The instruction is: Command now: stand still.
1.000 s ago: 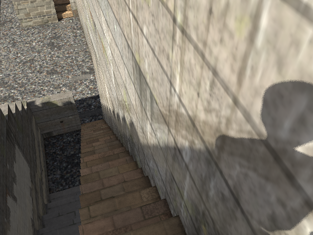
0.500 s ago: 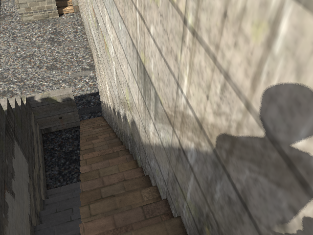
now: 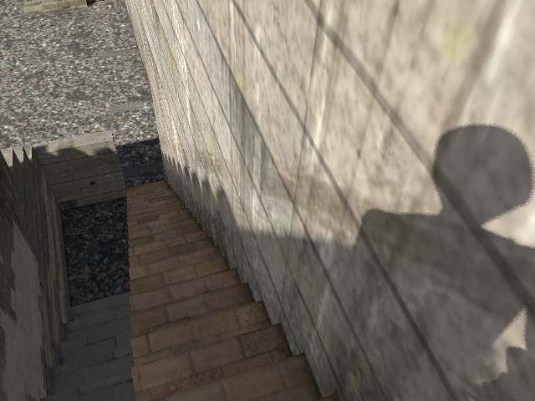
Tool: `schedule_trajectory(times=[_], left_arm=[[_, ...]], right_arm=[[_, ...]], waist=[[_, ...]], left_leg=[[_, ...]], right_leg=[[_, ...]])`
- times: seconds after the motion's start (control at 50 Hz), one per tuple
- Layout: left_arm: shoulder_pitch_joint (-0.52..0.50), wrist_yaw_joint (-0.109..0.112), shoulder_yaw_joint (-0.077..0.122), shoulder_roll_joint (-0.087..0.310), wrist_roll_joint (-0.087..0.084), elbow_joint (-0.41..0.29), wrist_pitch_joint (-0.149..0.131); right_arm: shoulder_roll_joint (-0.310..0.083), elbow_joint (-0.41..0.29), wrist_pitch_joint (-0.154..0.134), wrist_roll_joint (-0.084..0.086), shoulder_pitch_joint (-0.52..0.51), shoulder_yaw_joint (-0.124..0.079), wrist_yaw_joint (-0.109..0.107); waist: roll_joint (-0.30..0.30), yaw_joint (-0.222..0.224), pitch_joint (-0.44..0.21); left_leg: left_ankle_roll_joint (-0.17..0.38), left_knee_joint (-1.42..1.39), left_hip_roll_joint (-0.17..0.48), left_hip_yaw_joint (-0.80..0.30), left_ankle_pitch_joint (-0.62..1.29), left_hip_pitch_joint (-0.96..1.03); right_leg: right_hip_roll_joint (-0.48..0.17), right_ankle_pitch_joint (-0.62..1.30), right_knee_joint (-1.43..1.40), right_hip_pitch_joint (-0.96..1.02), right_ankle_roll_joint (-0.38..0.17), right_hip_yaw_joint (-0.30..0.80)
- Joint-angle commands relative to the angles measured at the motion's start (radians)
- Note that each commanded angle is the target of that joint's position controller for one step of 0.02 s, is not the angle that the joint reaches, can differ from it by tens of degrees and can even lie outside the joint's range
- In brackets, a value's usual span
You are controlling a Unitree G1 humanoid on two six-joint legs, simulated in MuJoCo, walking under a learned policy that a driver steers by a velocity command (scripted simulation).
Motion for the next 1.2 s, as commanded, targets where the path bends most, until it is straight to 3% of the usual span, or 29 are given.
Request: schedule_trajectory(times=[0.02,0.04,0.06,0.76,0.78,0.8,1.02,1.04,1.06,1.2], left_arm=[[-0.05,-0.005,0.014,0.082,-0.01,-0.053,-0.011],[-0.044,0.002,0.017,0.085,0.009,-0.051,-0.006],[-0.04,0.005,0.017,0.084,0.012,-0.049,-0.004],[-0.01,0.008,0.024,0.092,0.01,-0.033,-0.01],[-0.016,0.001,0.02,0.088,-0.007,-0.033,-0.016],[-0.019,-0.002,0.02,0.089,-0.008,-0.033,-0.017],[-0.019,-0.002,0.02,0.091,0.0,-0.028,-0.019],[-0.013,0.005,0.024,0.095,0.016,-0.027,-0.014],[-0.01,0.008,0.024,0.095,0.017,-0.027,-0.013],[-0.014,0.008,0.023,0.092,0.009,-0.029,-0.013]], right_arm=[[-0.108,-0.052,-0.01,-0.005,-0.038,-0.019,-0.017],[-0.124,-0.042,-0.012,-0.004,-0.019,-0.024,-0.015],[-0.124,-0.039,-0.014,-0.003,-0.017,-0.025,-0.015],[-0.125,-0.033,-0.013,-0.002,-0.032,-0.024,-0.012],[-0.108,-0.04,-0.011,-0.004,-0.049,-0.017,-0.017],[-0.108,-0.041,-0.01,-0.004,-0.051,-0.016,-0.018],[-0.114,-0.023,-0.019,-0.003,-0.055,-0.013,-0.019],[-0.131,-0.016,-0.021,-0.002,-0.04,-0.02,-0.015],[-0.131,-0.015,-0.023,-0.001,-0.038,-0.021,-0.014],[-0.125,-0.025,-0.017,-0.001,-0.04,-0.022,-0.013]], waist=[[0.046,0.001,-0.123],[0.043,0.006,-0.093],[0.042,0.007,-0.091],[0.035,0.018,-0.091],[0.033,0.012,-0.118],[0.031,0.01,-0.115],[0.03,0.011,-0.095],[0.033,0.018,-0.067],[0.034,0.019,-0.071],[0.035,0.02,-0.095]], left_leg=[[-0.048,0.028,0.186,-0.086,0.541,-0.009],[-0.042,0.02,0.184,-0.087,0.568,-0.017],[-0.041,0.021,0.186,-0.085,0.58,-0.012],[-0.04,0.0,0.176,-0.081,0.486,-0.006],[-0.043,0.007,0.179,-0.082,0.453,0.001],[-0.044,0.003,0.178,-0.086,0.439,-0.006],[-0.044,-0.002,0.181,-0.092,0.442,-0.029],[-0.041,-0.01,0.177,-0.091,0.476,-0.038],[-0.04,-0.007,0.178,-0.088,0.491,-0.03],[-0.039,0.001,0.179,-0.084,0.506,-0.003]], right_leg=[[-0.064,0.253,0.041,0.09,-0.069,0.047],[-0.05,0.25,0.042,0.087,-0.069,0.033],[-0.05,0.244,0.04,0.085,-0.068,0.032],[-0.065,0.25,0.009,0.096,-0.069,0.036],[-0.08,0.249,0.01,0.096,-0.068,0.051],[-0.08,0.25,0.01,0.094,-0.068,0.053],[-0.08,0.241,0.009,0.087,-0.063,0.056],[-0.066,0.244,0.007,0.087,-0.064,0.041],[-0.066,0.244,0.006,0.088,-0.064,0.04],[-0.067,0.247,0.005,0.091,-0.065,0.036]])
Velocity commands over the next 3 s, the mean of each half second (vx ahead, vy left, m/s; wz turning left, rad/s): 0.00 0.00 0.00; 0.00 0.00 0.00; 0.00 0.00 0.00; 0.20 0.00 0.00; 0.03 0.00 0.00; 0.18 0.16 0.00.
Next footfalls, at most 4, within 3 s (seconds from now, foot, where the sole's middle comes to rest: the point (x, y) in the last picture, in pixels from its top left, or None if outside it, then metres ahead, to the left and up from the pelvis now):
2.48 right None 0.29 -0.20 -0.99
2.92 left None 0.52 0.11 -1.19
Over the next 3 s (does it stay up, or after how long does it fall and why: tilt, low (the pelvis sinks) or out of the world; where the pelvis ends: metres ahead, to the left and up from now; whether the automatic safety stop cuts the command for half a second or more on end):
stays up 0.46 0.01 -0.42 its command is cut before an obstacle from the start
